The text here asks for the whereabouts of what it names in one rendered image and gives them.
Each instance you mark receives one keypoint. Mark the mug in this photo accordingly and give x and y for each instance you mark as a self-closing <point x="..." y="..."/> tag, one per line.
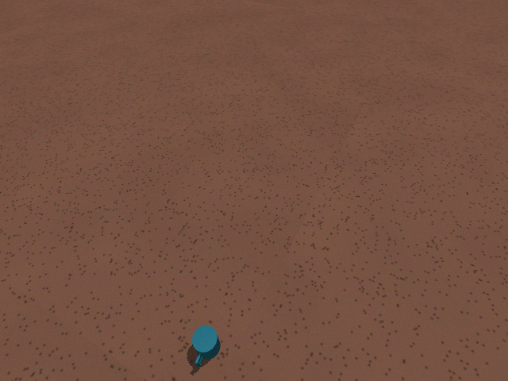
<point x="206" y="343"/>

